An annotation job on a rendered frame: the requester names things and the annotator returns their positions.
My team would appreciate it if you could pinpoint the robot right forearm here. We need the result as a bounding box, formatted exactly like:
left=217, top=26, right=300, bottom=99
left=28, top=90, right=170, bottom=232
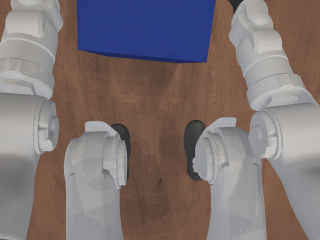
left=228, top=0, right=320, bottom=111

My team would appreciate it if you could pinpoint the robot left forearm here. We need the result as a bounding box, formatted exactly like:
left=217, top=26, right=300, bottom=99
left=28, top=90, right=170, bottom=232
left=0, top=0, right=64, bottom=100

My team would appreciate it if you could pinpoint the robot right hand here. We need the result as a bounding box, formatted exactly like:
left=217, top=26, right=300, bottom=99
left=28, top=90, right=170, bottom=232
left=228, top=0, right=244, bottom=14

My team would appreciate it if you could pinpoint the robot right upper arm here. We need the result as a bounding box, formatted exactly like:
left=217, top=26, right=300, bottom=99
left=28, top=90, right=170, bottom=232
left=248, top=102, right=320, bottom=240

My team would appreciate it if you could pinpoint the robot left foot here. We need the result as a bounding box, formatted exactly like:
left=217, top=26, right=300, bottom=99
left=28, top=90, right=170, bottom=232
left=111, top=123, right=131, bottom=187

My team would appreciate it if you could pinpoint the carton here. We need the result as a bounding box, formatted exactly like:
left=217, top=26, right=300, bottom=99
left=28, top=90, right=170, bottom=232
left=76, top=0, right=216, bottom=64

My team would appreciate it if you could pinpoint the robot left thigh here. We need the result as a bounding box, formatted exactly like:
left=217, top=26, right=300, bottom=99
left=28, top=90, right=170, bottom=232
left=65, top=131, right=127, bottom=240

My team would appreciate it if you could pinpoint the robot left upper arm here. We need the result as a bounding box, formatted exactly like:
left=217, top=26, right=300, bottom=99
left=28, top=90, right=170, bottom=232
left=0, top=92, right=60, bottom=240

